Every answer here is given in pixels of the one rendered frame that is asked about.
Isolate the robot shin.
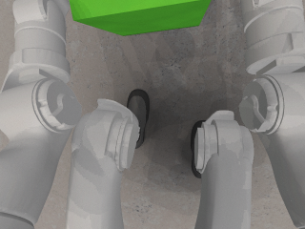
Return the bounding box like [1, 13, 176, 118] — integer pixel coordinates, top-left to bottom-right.
[196, 110, 254, 174]
[71, 98, 140, 152]

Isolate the robot right upper arm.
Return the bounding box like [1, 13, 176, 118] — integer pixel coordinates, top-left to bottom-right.
[238, 72, 305, 229]

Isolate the robot left upper arm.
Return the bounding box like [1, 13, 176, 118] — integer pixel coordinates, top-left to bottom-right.
[0, 78, 82, 229]

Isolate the robot left shin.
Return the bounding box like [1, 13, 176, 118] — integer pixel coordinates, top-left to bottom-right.
[71, 98, 140, 152]

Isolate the right robot forearm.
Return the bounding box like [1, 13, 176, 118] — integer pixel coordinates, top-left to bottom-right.
[240, 0, 305, 77]

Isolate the carton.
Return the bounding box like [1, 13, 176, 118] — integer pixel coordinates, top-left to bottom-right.
[69, 0, 212, 36]

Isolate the left robot forearm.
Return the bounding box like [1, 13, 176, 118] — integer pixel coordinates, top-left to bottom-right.
[0, 0, 71, 93]

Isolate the robot right shin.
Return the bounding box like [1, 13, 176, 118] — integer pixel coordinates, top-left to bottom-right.
[196, 110, 254, 174]

